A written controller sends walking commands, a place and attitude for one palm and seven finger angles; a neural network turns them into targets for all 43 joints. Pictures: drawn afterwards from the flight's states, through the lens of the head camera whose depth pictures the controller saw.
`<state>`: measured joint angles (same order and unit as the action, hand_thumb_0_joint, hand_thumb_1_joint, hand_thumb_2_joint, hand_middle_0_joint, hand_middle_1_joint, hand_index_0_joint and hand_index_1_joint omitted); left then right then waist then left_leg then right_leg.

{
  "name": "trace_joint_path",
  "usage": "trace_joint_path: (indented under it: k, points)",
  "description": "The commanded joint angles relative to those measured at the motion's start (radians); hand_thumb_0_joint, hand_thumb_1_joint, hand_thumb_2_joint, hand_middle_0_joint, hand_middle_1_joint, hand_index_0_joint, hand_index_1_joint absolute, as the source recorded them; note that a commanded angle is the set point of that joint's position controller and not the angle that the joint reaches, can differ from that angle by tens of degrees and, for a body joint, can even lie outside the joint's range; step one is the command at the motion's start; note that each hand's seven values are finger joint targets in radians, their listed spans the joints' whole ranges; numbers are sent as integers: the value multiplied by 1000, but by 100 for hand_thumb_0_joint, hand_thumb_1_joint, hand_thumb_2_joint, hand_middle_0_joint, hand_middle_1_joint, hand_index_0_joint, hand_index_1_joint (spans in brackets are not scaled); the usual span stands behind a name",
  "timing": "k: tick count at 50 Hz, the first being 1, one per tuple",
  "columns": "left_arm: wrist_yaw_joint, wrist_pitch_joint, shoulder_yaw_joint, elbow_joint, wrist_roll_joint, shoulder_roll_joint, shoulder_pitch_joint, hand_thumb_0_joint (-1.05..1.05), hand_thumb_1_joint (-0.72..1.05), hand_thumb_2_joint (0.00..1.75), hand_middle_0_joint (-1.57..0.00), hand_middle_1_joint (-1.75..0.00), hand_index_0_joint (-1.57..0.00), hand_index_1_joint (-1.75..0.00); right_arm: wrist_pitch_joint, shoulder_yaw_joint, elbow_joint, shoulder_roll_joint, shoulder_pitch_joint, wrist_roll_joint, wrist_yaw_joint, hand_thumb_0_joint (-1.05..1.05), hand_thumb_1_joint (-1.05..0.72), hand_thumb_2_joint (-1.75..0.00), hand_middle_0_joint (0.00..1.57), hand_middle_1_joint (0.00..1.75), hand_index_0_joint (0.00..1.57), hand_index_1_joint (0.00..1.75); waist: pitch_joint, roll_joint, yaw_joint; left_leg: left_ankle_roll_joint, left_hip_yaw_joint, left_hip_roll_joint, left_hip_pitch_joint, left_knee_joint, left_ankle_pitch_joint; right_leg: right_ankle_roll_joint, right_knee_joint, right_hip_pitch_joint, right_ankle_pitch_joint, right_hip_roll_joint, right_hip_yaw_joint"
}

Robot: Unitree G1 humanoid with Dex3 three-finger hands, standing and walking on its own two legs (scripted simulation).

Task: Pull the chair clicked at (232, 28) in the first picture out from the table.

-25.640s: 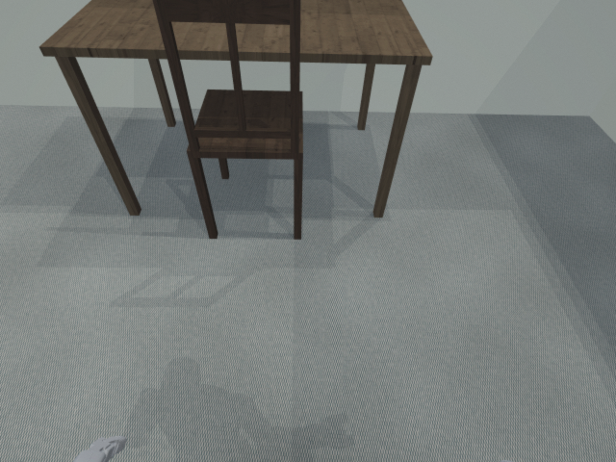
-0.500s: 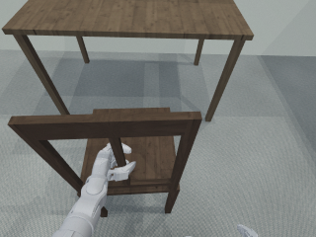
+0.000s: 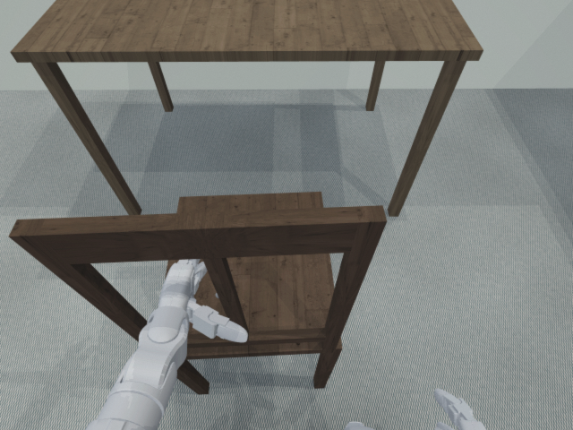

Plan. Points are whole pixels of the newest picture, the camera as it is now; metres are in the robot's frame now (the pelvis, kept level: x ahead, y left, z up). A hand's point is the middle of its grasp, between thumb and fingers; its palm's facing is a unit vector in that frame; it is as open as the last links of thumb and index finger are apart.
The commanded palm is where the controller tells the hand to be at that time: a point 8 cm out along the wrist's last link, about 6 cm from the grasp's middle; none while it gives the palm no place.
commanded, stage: open the thumb and straighten the fingers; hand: left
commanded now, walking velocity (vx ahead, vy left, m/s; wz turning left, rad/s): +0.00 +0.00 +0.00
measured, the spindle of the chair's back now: (231, 304) +0.31 +0.09 -0.04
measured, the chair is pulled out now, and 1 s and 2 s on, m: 0.54 0.54 0.54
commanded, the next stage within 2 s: draw the fingers out of the gap in 0.04 s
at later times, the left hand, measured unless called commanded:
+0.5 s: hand (217, 350) +0.24 +0.10 -0.05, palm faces -0.09 -0.99 -0.11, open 17.5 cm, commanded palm +0.23 +0.16 -0.02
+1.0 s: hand (198, 406) +0.17 +0.12 -0.03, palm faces -0.03 -0.99 -0.13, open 17.5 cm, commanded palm +0.15 +0.17 -0.02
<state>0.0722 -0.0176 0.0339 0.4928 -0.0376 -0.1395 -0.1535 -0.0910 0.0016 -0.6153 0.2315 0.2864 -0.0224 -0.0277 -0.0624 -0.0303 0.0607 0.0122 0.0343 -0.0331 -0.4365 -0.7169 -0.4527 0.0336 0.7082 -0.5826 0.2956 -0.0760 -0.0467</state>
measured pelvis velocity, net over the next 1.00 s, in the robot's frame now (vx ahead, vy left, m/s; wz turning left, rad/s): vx -0.01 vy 0.00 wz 0.05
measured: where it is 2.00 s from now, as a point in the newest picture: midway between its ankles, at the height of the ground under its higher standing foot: outside the picture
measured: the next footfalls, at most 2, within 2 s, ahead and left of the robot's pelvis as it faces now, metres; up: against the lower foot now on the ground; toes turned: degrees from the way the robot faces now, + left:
none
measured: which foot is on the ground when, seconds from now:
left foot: down 0.00-1.00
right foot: down 0.00-1.00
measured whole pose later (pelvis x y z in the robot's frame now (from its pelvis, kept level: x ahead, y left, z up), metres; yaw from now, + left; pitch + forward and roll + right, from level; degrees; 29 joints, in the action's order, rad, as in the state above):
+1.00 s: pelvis -0.01 +0.00 -0.02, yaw +3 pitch +10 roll -1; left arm 0.03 -0.14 0.14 -0.18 -0.02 -0.17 0.51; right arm -0.10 -0.02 -0.46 0.23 0.26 -0.04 -0.07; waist -0.12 -0.04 0.04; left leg 0.02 -0.02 -0.03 -0.54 -0.91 -0.53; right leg 0.03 0.88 -0.66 0.38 -0.10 -0.09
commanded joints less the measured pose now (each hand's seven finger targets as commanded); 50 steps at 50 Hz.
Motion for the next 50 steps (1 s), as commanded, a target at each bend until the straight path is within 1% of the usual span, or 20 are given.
trace_joint_path:
  k: [1, 6, 7, 8, 11, 12, 13, 16, 18, 20, 23, 24, 25, 31, 34, 37, 43, 46, 48, 50]
  points:
    - [-39, 13, 45, -198, -21, 4, -157, 0, -55, 20, 0, 0, 0, 0, -35, 60, 122, 154, 23, -8, -7, 0, -90, -90, 20, 30, 20, 30, -286, 90, 27, -14, -11, 6, 8, 71, 461, -40, -13, 264, -390, 36, -42]
    - [-43, -18, 43, -254, -4, -24, -175, 0, -55, 20, 0, 0, 0, 0, -24, 57, 146, 156, 8, -8, -10, 0, -90, -90, 20, 30, 20, 30, -264, 73, 26, -17, -14, 15, -22, 56, 419, -41, 3, 233, -362, 31, -43]
    - [-23, -9, -155, -270, 8, -266, -281, 0, -55, 20, 0, 0, 0, 0, -11, 57, 130, 177, 18, -3, -24, 0, -90, -90, 20, 30, 20, 30, -278, 81, 14, -20, -16, 20, -45, 55, 389, -41, 5, 269, -360, 29, -26]
    - [-21, -2, -142, -295, 16, -252, -252, 0, -55, 20, 0, 0, 0, 0, -2, 54, 140, 165, 10, 5, -30, 0, -90, -90, 20, 30, 20, 30, -284, 27, -7, -20, -11, 27, -44, 66, 388, -44, 9, 301, -364, 25, -20]
    - [-12, 14, -91, -356, 6, -145, -94, 0, -55, 20, 0, 0, 0, 0, -12, 50, 168, 137, -2, 1, -28, 0, -90, -90, 20, 30, 20, 30, -339, 28, -16, -18, -1, 22, -16, 57, 454, -45, 17, 339, -424, 24, -21]
    - [-18, 17, -55, -385, -2, -105, -55, 0, -55, 20, 0, 0, 0, 0, -15, 51, 173, 134, -8, -2, -25, 0, -90, -90, 20, 30, 20, 30, -349, -9, -15, -15, 2, 20, 5, 50, 494, -46, 18, 332, -447, 23, -23]
    - [-27, 11, -35, -395, -12, -80, 11, 0, -55, 20, 0, 0, 0, 0, -20, 52, 183, 134, -10, -3, -22, 0, -90, -90, 20, 30, 20, 30, -364, -6, -19, -15, -2, 17, 15, 47, 522, -48, 13, 345, -460, 22, -27]
    - [-68, -26, 48, -394, -23, -22, 166, 0, -55, 20, 0, 0, 0, 0, -24, 53, 199, 147, -31, -15, -12, 0, -90, -90, 20, 30, 20, 30, -282, 58, -2, -15, -5, 8, -16, 34, 501, -40, 9, 291, -444, 20, -42]
    - [-86, -53, 63, -400, -24, -23, 192, 0, -55, 20, 0, 0, 0, 0, -26, 55, 210, 156, -42, -19, -13, 0, -90, -90, 20, 30, 20, 30, -233, 107, 10, -19, -7, 15, -59, 28, 425, -39, 4, 271, -408, 21, -48]
    - [-88, -63, 49, -470, -19, -54, 239, 0, -55, 20, 0, 0, 0, 0, -30, 55, 228, 158, -51, -19, -16, 0, -90, -90, 20, 30, 20, 30, -232, 104, 2, -20, -6, 21, -76, 24, 375, -36, 11, 261, -365, 18, -48]
    - [-50, -41, -7, -625, -3, -137, 247, 0, -55, 20, 0, 0, 0, 0, -42, 49, 244, 154, -65, -11, -27, 0, -90, -90, 20, 30, 20, 30, -245, 41, -12, -19, -13, 28, -73, 13, 366, -45, 29, 256, -341, 13, -42]
    - [-33, -25, 6, -702, 5, -136, 218, 0, -55, 20, 0, 0, 0, 0, -51, 46, 248, 143, -57, -7, -31, 0, -90, -90, 20, 30, 20, 30, -274, 28, -2, -23, -15, 29, -54, 11, 377, -43, 33, 257, -344, 14, -37]
    - [-18, -15, -20, -704, 8, -151, 277, 0, -55, 20, 0, 0, 0, 0, -55, 45, 246, 140, -57, -6, -35, 0, -90, -90, 20, 30, 20, 30, -272, 23, -13, -20, -17, 29, -58, 6, 377, -45, 42, 257, -331, 14, -36]
    - [-24, -16, 45, -694, 9, -108, 309, 0, -55, 20, 0, 0, 0, 0, -67, 32, 239, 145, -67, -8, -47, 0, -90, -90, 20, 30, 20, 30, -204, 45, 19, -24, -30, 34, -88, -26, 283, -33, 41, 170, -218, 17, -36]
    - [-66, -63, 81, -663, -1, -81, 356, 0, -55, 20, 0, 0, 0, 0, -66, 29, 254, 153, -84, -14, -49, 0, -90, -90, 20, 30, 20, 30, -188, 54, 19, -24, -36, 36, -103, -30, 240, -31, 35, 150, -163, 15, -41]
    - [-86, -94, 70, -706, -13, -97, 400, 0, -55, 20, 0, 0, 0, 0, -66, 26, 279, 152, -100, -15, -50, 0, -90, -90, 20, 30, 20, 30, -211, 41, 2, -24, -43, 39, -114, -29, 221, -31, 36, 162, -131, 11, -40]
    - [-38, -78, 11, -821, 1, -136, 573, 0, -55, 20, 0, 0, 0, 0, -64, 33, 308, 127, -116, -13, -50, 0, -90, -90, 20, 30, 20, 30, -203, 48, -35, -17, -49, 38, -147, -30, 257, -45, 62, 179, -150, 12, -46]
    - [-25, -71, 76, -873, 22, -83, 642, 0, -55, 20, 0, 0, 0, 0, -63, 33, 323, 115, -108, -13, -46, 0, -90, -90, 20, 30, 20, 30, -182, 53, -19, -19, -43, 38, -151, -45, 248, -40, 71, 141, -138, 15, -47]
    - [-27, -78, 71, -863, 26, -95, 663, 0, -55, 20, 0, 0, 0, 0, -60, 35, 319, 120, -119, -13, -49, 0, -90, -90, 20, 30, 20, 30, -140, 49, -15, -20, -48, 38, -173, -50, 215, -42, 64, 115, -98, 16, -45]
    - [-38, -73, 78, -893, 26, -101, 672, 0, -55, 20, 0, 0, 0, 0, -63, 36, 324, 122, -110, -14, -52, 0, -90, -90, 20, 30, 20, 30, -151, 46, -7, -23, -50, 40, -170, -61, 186, -37, 64, 93, -59, 18, -41]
